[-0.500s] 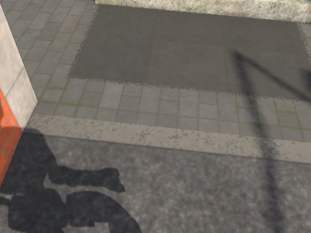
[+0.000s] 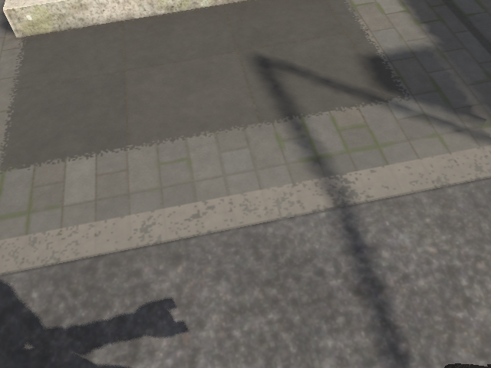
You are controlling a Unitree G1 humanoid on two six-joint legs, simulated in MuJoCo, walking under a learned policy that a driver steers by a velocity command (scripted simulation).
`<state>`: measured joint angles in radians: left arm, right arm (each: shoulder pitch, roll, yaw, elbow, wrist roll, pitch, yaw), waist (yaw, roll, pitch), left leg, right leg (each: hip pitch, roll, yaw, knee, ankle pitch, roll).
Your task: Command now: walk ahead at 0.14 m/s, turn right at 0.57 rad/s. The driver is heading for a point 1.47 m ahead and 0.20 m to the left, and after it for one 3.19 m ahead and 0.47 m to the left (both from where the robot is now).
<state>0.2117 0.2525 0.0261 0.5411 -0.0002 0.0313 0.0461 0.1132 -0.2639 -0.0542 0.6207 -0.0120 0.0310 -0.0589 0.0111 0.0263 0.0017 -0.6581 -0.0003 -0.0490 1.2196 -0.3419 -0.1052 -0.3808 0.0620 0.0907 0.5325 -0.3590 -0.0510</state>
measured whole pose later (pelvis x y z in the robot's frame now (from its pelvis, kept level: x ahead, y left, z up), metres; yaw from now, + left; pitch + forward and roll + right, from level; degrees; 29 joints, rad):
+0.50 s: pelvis +0.11 +0.01 +0.02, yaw -6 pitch +3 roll -2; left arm 0.12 0.22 0.02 0.59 -0.01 -0.05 -0.02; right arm 0.55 -0.17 -0.01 0.81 0.00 -0.04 -0.04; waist -0.10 -0.03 -0.01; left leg -0.03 0.03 -0.06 0.27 -0.44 0.07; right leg -0.74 -0.06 0.01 1.02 -0.18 0.07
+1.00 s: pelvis +0.35 -0.02 +0.03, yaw +10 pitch +2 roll -2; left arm 0.39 0.25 0.06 0.84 0.00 -0.06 0.02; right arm 0.09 -0.24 -0.01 0.54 0.02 0.01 0.03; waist 0.06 0.01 0.01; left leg -0.86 0.11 0.02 1.15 -0.27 0.01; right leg 0.06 -0.04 -0.22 0.23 -0.45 0.08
